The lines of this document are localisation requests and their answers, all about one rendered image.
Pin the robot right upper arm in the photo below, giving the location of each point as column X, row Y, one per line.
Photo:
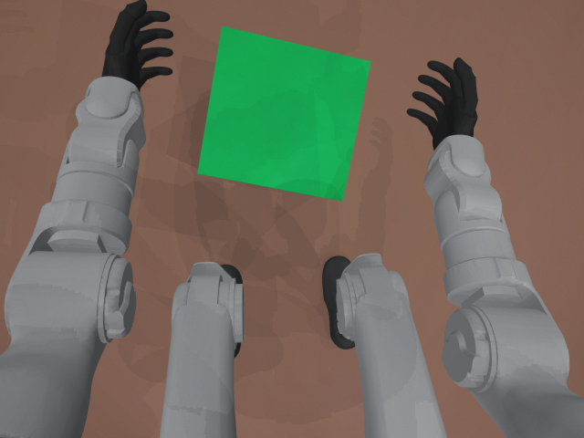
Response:
column 515, row 363

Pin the robot right shin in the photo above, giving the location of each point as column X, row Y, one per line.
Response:
column 374, row 259

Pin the robot right hand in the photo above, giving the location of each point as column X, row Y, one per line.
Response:
column 457, row 116

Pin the carton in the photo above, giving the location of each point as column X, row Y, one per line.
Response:
column 282, row 115

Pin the robot left forearm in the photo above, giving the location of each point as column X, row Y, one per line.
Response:
column 89, row 210

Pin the right robot thigh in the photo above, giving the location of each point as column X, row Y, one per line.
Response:
column 398, row 395

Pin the robot left hand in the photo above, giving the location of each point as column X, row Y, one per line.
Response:
column 124, row 56

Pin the robot left upper arm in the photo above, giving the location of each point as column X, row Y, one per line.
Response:
column 64, row 309

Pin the robot right forearm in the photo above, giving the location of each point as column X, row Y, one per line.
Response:
column 481, row 265

